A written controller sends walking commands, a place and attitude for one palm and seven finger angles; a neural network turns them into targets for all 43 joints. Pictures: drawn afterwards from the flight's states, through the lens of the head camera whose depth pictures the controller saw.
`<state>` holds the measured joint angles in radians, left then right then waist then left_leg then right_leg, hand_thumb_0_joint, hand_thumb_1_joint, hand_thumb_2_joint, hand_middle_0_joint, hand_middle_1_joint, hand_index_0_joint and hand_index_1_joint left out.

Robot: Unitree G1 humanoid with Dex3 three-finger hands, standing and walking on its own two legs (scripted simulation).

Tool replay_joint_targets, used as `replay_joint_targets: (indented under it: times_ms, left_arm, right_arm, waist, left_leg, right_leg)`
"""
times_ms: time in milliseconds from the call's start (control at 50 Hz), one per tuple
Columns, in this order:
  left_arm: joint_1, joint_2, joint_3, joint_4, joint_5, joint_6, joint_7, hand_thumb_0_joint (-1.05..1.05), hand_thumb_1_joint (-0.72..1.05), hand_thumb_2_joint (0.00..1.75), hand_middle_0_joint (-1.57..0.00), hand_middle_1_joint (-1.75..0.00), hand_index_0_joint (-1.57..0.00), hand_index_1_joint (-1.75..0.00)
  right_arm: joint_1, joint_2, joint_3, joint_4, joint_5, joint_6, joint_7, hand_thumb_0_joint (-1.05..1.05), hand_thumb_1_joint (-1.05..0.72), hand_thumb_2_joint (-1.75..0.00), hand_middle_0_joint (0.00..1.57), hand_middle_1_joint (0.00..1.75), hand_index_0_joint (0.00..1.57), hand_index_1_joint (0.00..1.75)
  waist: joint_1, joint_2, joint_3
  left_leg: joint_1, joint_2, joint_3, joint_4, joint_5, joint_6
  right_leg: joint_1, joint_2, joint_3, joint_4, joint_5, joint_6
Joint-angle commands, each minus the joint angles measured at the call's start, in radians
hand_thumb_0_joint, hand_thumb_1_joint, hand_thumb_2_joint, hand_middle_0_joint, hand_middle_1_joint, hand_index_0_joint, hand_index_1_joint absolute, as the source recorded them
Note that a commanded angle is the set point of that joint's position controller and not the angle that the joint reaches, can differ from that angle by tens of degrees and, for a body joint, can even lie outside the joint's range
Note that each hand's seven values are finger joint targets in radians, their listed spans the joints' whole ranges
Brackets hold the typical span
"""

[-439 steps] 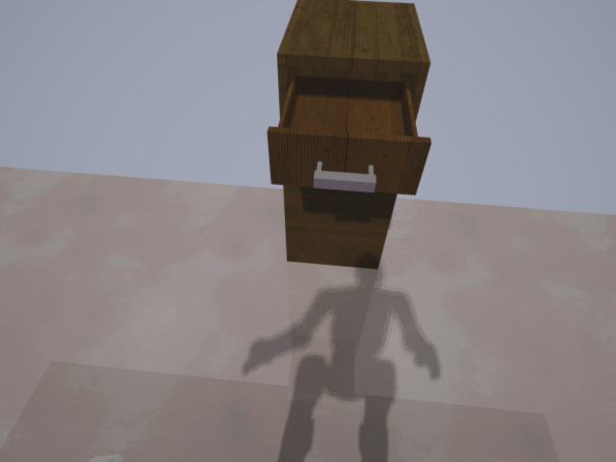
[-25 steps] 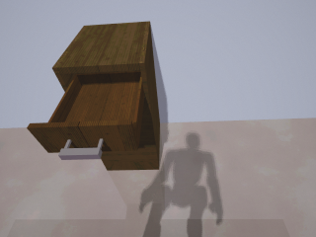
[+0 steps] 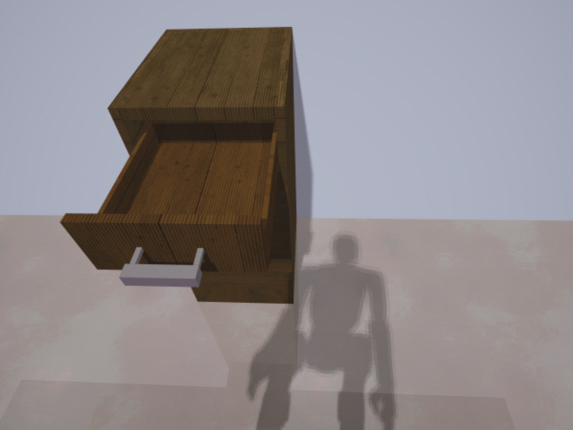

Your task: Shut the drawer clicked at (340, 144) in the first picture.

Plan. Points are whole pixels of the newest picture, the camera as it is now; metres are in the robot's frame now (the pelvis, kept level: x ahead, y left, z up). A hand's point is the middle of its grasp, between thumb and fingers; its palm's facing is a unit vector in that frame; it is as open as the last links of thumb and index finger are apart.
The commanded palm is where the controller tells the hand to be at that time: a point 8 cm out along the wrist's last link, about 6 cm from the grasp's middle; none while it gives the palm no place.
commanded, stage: shuffle to correct the standing spot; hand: left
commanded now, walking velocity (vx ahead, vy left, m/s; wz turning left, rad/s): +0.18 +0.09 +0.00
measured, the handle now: (165, 264) +0.37 +0.24 -0.01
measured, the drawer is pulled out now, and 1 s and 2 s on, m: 0.29 0.29 0.29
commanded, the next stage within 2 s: come to a stop and stand still in 0.20 s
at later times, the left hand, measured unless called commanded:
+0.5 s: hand out of the picture +0.13 +0.20 -0.15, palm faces +0.04 -0.96 -0.28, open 7.3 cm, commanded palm none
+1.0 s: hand out of the picture +0.05 +0.21 -0.16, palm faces +0.09 -0.97 -0.23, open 7.4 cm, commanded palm none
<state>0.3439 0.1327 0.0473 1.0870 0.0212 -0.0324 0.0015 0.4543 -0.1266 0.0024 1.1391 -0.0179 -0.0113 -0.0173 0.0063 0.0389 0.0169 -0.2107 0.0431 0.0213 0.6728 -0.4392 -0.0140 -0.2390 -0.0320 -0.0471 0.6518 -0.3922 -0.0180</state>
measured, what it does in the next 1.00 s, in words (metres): steps on the spot: left foot, then right foot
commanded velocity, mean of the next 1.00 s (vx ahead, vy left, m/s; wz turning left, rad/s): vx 0.00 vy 0.04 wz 0.00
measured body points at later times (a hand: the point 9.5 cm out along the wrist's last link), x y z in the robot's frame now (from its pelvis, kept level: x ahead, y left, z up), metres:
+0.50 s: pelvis +0.07 +0.01 +0.00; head +0.09 -0.03 +0.45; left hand +0.13 +0.25 -0.13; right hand +0.06 -0.18 -0.18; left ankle +0.06 +0.16 -0.72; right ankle +0.12 -0.05 -0.73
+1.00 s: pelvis +0.03 +0.02 +0.01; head +0.02 +0.01 +0.46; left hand +0.05 +0.26 -0.14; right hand +0.07 -0.22 -0.14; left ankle +0.03 +0.15 -0.73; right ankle +0.12 -0.05 -0.72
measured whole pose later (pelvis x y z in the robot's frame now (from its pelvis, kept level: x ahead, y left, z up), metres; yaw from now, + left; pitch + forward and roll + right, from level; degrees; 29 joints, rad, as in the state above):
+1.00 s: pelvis +0.03 +0.02 +0.01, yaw +0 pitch -2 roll +2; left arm 0.27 0.19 0.05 1.05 0.02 0.05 0.02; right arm 0.28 -0.16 -0.03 1.01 -0.02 0.02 -0.02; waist 0.03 -0.04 0.00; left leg -0.18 -0.01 0.05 0.46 -0.24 -0.01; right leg -0.37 -0.01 -0.08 0.57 -0.24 -0.05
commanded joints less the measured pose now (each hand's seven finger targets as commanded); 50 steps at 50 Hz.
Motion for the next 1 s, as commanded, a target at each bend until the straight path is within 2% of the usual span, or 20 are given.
replay_joint_targets:
  times_ms: [0,60,100,120,140,160,180,280,400,420,440,460,480,540,620,800,880,900,940,980]
  left_arm:
    - [0.225,0.168,0.046,0.028,0.008,-0.024,0.033,0.0,0.9,0.9,-0.2,-0.3,-0.2,-0.3]
    - [0.044,0.153,0.035,-0.026,0.013,-0.021,0.029,0.0,0.9,0.9,-0.2,-0.3,-0.2,-0.3]
    - [-0.021,0.131,0.033,-0.045,0.007,-0.008,0.023,0.0,0.9,0.9,-0.2,-0.3,-0.2,-0.3]
    - [-0.037,0.1,0.025,-0.057,0.001,0.005,0.018,0.0,0.9,0.9,-0.2,-0.3,-0.2,-0.3]
    - [-0.042,0.05,0.019,-0.09,-0.003,0.014,0.015,0.0,0.9,0.9,-0.2,-0.3,-0.2,-0.3]
    - [-0.066,0.059,0.02,-0.114,0.003,0.014,0.017,0.0,0.9,0.9,-0.2,-0.3,-0.2,-0.3]
    - [-0.074,0.05,0.018,-0.123,0.006,0.002,0.009,0.0,0.9,0.9,-0.2,-0.3,-0.2,-0.3]
    - [-0.015,0.017,0.005,-0.083,0.005,0.009,-0.009,0.0,0.9,0.9,-0.2,-0.3,-0.2,-0.3]
    - [0.051,0.001,-0.013,-0.062,0.0,-0.003,0.014,0.0,0.9,0.9,-0.2,-0.3,-0.2,-0.3]
    - [0.071,0.04,-0.01,-0.054,0.002,-0.013,0.02,0.0,0.9,0.9,-0.2,-0.3,-0.2,-0.3]
    - [0.064,0.116,-0.006,-0.052,0.004,-0.024,0.029,0.0,0.9,0.9,-0.2,-0.3,-0.2,-0.3]
    - [0.045,0.173,0.0,-0.063,-0.003,-0.023,0.029,0.0,0.9,0.9,-0.2,-0.3,-0.2,-0.3]
    - [0.006,0.189,0.0,-0.073,-0.001,-0.014,0.025,0.0,0.9,0.9,-0.2,-0.3,-0.2,-0.3]
    - [-0.034,0.144,-0.001,-0.073,-0.002,-0.017,0.042,0.0,0.9,0.9,-0.2,-0.3,-0.2,-0.3]
    - [-0.027,0.182,0.018,-0.088,0.002,0.002,0.046,0.0,0.9,0.9,-0.2,-0.3,-0.2,-0.3]
    - [-0.061,0.214,0.038,-0.111,0.012,0.032,0.04,0.0,0.9,0.9,-0.2,-0.3,-0.2,-0.3]
    - [-0.113,0.203,0.034,-0.114,0.002,0.05,0.033,0.0,0.9,0.9,-0.2,-0.3,-0.2,-0.3]
    - [-0.112,0.178,0.027,-0.117,0.003,0.054,0.033,0.0,0.9,0.9,-0.2,-0.3,-0.2,-0.3]
    - [-0.1,0.099,0.009,-0.128,-0.011,0.063,0.026,0.0,0.9,0.9,-0.2,-0.3,-0.2,-0.3]
    - [-0.067,0.095,0.009,-0.1,0.004,0.064,0.024,0.0,0.9,0.9,-0.2,-0.3,-0.2,-0.3]
  right_arm:
    - [-0.148,-0.073,-0.028,-0.144,-0.005,-0.034,0.002,0.0,-0.9,-0.9,0.2,0.3,0.2,0.3]
    - [-0.076,-0.03,-0.027,-0.117,0.006,-0.037,0.02,0.0,-0.9,-0.9,0.2,0.3,0.2,0.3]
    - [0.104,-0.023,-0.023,-0.044,0.002,-0.039,0.018,0.0,-0.9,-0.9,0.2,0.3,0.2,0.3]
    - [0.189,-0.097,-0.039,-0.018,-0.008,-0.038,0.006,0.0,-0.9,-0.9,0.2,0.3,0.2,0.3]
    - [0.251,-0.185,-0.063,-0.019,-0.025,-0.04,0.0,0.0,-0.9,-0.9,0.2,0.3,0.2,0.3]
    - [0.223,-0.2,-0.064,-0.035,-0.02,-0.027,-0.006,0.0,-0.9,-0.9,0.2,0.3,0.2,0.3]
    - [0.135,-0.183,-0.059,-0.069,-0.018,-0.029,-0.003,0.0,-0.9,-0.9,0.2,0.3,0.2,0.3]
    - [-0.063,-0.12,-0.039,-0.118,-0.016,-0.06,-0.006,0.0,-0.9,-0.9,0.2,0.3,0.2,0.3]
    - [-0.098,-0.123,-0.033,-0.114,-0.011,-0.035,-0.013,0.0,-0.9,-0.9,0.2,0.3,0.2,0.3]
    - [-0.09,-0.095,-0.027,-0.108,-0.003,-0.033,-0.011,0.0,-0.9,-0.9,0.2,0.3,0.2,0.3]
    - [-0.063,-0.049,-0.018,-0.109,0.008,-0.025,-0.008,0.0,-0.9,-0.9,0.2,0.3,0.2,0.3]
    - [-0.031,-0.047,-0.02,-0.108,0.009,-0.012,-0.009,0.0,-0.9,-0.9,0.2,0.3,0.2,0.3]
    - [-0.021,-0.042,-0.027,-0.099,0.007,-0.004,-0.007,0.0,-0.9,-0.9,0.2,0.3,0.2,0.3]
    - [-0.062,-0.044,-0.028,-0.079,0.01,0.02,-0.013,0.0,-0.9,-0.9,0.2,0.3,0.2,0.3]
    - [-0.105,-0.054,-0.038,-0.095,0.013,0.037,-0.011,0.0,-0.9,-0.9,0.2,0.3,0.2,0.3]
    - [-0.14,-0.074,-0.047,-0.142,0.007,0.043,0.004,0.0,-0.9,-0.9,0.2,0.3,0.2,0.3]
    - [-0.004,-0.067,-0.041,-0.099,0.005,0.034,0.002,0.0,-0.9,-0.9,0.2,0.3,0.2,0.3]
    - [0.017,-0.075,-0.044,-0.094,0.004,0.032,-0.003,0.0,-0.9,-0.9,0.2,0.3,0.2,0.3]
    - [-0.024,-0.15,-0.049,-0.124,-0.015,0.028,-0.008,0.0,-0.9,-0.9,0.2,0.3,0.2,0.3]
    - [-0.209,-0.136,-0.035,-0.174,-0.009,0.02,-0.01,0.0,-0.9,-0.9,0.2,0.3,0.2,0.3]
  waist:
    - [0.089,-0.237,0.099]
    - [-0.012,-0.214,0.069]
    - [-0.085,-0.122,0.054]
    - [-0.113,0.096,0.061]
    - [-0.127,0.372,0.066]
    - [-0.118,0.275,0.088]
    - [-0.082,0.144,0.11]
    - [0.006,0.098,0.101]
    - [0.037,0.003,-0.008]
    - [0.044,-0.075,-0.033]
    - [0.02,-0.246,-0.053]
    - [-0.001,-0.279,-0.062]
    - [-0.014,-0.19,-0.053]
    - [-0.01,-0.227,-0.017]
    - [0.015,-0.131,-0.065]
    - [0.027,-0.169,-0.062]
    - [-0.039,-0.142,-0.033]
    - [-0.045,-0.11,-0.017]
    - [-0.026,0.204,0.079]
    - [0.034,0.239,0.137]
  left_leg:
    - [-0.482,0.028,-0.023,0.325,-0.157,0.031]
    - [-0.166,0.023,0.014,0.024,-0.003,0.034]
    - [0.149,-0.046,0.096,-0.152,0.206,0.023]
    - [0.2,0.028,-0.023,-0.237,0.079,0.038]
    - [0.176,0.277,-0.406,-0.445,-0.028,0.131]
    - [0.118,0.349,-0.534,-0.526,-0.113,0.211]
    - [0.08,0.344,-0.495,-0.515,-0.117,0.251]
    - [-0.102,0.224,-0.183,-0.495,0.132,0.207]
    - [-0.104,0.164,-0.034,-0.28,0.372,0.139]
    - [-0.127,0.101,0.008,-0.207,0.267,0.084]
    - [-0.191,0.017,0.053,-0.114,0.048,0.027]
    - [-0.145,-0.009,0.05,-0.04,-0.079,0.005]
    - [-0.083,-0.011,0.025,0.009,-0.11,0.008]
    - [-0.167,-0.004,-0.007,0.145,-0.076,-0.002]
    - [-0.176,-0.027,0.01,0.163,-0.052,-0.024]
    - [-0.106,-0.041,0.01,0.026,0.015,-0.009]
    - [0.158,-0.067,0.049,-0.249,0.165,0.022]
    - [0.202,-0.035,0.033,-0.298,0.144,0.029]
    - [-0.03,0.177,-0.249,-0.509,-0.118,0.118]
    - [-0.351,0.224,-0.273,-0.61,-0.149,0.177]
  right_leg:
    - [0.264,-0.378,0.427,-0.32,0.443,-0.254]
    - [0.015,-0.277,0.187,-0.258,0.357,-0.155]
    - [-0.199,-0.134,0.05,-0.146,0.043,-0.082]
    - [-0.297,-0.056,-0.014,0.058,-0.079,-0.055]
    - [-0.426,0.055,-0.103,0.36,-0.261,-0.006]
    - [-0.456,0.023,-0.002,0.503,-0.23,-0.035]
    - [-0.474,-0.026,0.011,0.551,-0.166,-0.05]
    - [-0.317,-0.062,0.0,0.426,0.024,-0.02]
    - [0.037,0.001,-0.041,-0.113,0.217,0.012]
    - [0.114,-0.046,0.037,-0.211,0.301,0.015]
    - [0.157,-0.217,0.268,-0.282,0.453,-0.03]
    - [0.088,-0.342,0.348,-0.347,0.539,-0.112]
    - [0.01,-0.348,0.314,-0.352,0.506,-0.152]
    - [0.063,-0.287,0.257,-0.285,0.865,-0.149]
    - [0.134,-0.284,0.215,-0.266,0.894,-0.191]
    - [0.039,-0.255,0.261,-0.379,0.27,-0.188]
    - [-0.179,-0.168,0.2,-0.403,-0.082,-0.088]
    - [-0.236,-0.13,0.172,-0.361,-0.133,-0.058]
    - [-0.23,0.006,0.036,-0.118,-0.069,0.001]
    - [-0.035,0.007,0.023,0.145,0.018,0.0]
